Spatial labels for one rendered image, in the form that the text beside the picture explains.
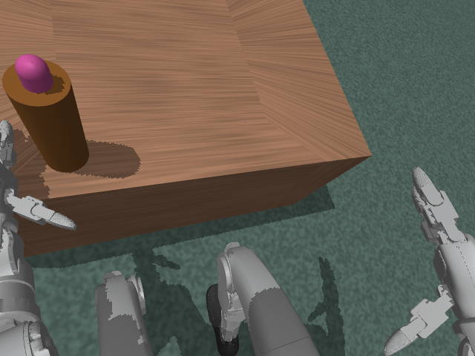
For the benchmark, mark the left robot arm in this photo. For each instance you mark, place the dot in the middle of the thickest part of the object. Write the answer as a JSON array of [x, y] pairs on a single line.
[[22, 333]]

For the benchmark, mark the bottle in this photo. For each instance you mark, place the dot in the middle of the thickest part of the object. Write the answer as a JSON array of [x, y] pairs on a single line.
[[42, 94]]

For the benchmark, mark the right robot foot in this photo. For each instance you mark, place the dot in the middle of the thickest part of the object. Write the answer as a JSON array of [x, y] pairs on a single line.
[[214, 310]]

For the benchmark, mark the right robot arm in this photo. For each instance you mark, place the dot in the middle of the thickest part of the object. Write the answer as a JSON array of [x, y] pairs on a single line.
[[465, 330]]

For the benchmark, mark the left robot hand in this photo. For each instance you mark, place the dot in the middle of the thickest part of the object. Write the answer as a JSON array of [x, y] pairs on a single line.
[[29, 207]]

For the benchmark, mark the right robot hand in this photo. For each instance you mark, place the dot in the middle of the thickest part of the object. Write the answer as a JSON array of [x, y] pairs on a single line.
[[454, 262]]

